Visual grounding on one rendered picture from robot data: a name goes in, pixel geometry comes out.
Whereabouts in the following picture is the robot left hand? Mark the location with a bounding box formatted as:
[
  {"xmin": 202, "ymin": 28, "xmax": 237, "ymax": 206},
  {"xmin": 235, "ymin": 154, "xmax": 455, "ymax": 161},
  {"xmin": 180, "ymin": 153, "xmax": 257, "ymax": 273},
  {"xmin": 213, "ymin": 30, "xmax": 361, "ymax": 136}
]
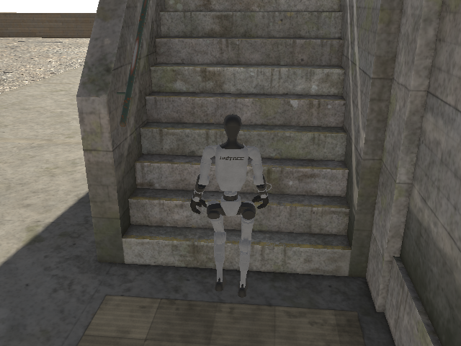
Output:
[{"xmin": 190, "ymin": 199, "xmax": 207, "ymax": 214}]

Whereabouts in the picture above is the humanoid robot torso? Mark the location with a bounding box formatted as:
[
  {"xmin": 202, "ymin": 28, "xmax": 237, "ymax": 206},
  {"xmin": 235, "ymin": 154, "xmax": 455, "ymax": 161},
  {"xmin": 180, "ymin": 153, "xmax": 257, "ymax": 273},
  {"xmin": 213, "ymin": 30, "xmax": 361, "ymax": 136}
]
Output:
[{"xmin": 215, "ymin": 142, "xmax": 249, "ymax": 216}]

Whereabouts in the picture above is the robot right hand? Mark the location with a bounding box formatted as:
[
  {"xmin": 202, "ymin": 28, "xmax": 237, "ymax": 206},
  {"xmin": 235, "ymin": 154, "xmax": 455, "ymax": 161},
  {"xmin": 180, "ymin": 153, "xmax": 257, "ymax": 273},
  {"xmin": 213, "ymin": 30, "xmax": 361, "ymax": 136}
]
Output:
[{"xmin": 252, "ymin": 195, "xmax": 269, "ymax": 209}]

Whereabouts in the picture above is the robot left thigh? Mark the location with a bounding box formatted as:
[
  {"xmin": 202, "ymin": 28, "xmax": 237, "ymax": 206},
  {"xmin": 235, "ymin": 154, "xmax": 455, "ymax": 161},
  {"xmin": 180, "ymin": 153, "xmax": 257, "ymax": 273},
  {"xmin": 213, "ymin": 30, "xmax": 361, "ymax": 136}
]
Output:
[{"xmin": 207, "ymin": 200, "xmax": 226, "ymax": 244}]

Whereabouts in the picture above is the left robot upper arm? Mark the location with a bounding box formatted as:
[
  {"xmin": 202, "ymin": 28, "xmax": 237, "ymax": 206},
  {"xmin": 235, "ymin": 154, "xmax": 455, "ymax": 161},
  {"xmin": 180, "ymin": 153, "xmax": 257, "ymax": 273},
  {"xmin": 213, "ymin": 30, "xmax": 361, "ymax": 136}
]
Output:
[{"xmin": 198, "ymin": 145, "xmax": 217, "ymax": 185}]

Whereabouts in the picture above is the robot left forearm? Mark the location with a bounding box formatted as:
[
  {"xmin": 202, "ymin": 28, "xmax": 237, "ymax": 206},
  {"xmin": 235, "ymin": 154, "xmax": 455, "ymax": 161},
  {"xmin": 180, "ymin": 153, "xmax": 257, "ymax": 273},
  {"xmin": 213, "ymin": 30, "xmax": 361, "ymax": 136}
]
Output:
[{"xmin": 192, "ymin": 174, "xmax": 206, "ymax": 202}]

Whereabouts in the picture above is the right robot upper arm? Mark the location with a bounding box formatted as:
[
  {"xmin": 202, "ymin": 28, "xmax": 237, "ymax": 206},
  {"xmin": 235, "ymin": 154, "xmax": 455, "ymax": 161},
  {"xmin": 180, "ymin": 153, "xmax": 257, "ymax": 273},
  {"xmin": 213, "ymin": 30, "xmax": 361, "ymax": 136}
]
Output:
[{"xmin": 247, "ymin": 146, "xmax": 264, "ymax": 185}]

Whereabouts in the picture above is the robot right forearm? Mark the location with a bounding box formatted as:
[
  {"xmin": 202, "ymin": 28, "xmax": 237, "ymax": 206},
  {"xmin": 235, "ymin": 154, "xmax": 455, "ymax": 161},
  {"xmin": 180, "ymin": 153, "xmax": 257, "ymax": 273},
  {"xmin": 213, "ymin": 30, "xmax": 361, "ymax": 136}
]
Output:
[{"xmin": 256, "ymin": 175, "xmax": 268, "ymax": 198}]

